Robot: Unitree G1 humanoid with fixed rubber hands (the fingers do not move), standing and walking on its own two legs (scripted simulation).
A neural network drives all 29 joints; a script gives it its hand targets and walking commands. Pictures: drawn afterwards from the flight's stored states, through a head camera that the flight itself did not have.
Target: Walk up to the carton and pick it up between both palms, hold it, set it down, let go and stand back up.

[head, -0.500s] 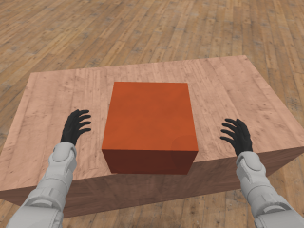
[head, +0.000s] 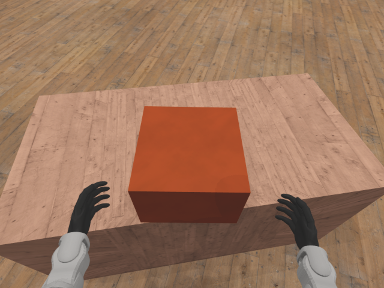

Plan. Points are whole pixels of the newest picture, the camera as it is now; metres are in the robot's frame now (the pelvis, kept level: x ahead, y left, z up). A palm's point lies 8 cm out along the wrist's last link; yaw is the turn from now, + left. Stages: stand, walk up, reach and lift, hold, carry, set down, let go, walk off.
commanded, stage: set down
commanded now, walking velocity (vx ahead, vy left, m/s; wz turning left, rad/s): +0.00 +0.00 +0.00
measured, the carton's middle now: (189, 163) +0.46 +0.02 -0.09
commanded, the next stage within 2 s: let go in 1.38 s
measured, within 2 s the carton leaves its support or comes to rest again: neither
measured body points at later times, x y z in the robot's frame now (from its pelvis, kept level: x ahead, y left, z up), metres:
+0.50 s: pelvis +0.01 -0.01 +0.01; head +0.02 +0.00 +0.46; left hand +0.22 +0.23 -0.04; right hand +0.21 -0.23 -0.06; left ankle +0.01 +0.12 -0.73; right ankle +0.00 -0.11 -0.73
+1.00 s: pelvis +0.02 +0.00 +0.02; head +0.02 +0.00 +0.46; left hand +0.20 +0.23 -0.06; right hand +0.19 -0.22 -0.07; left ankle +0.01 +0.12 -0.73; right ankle +0.00 -0.11 -0.73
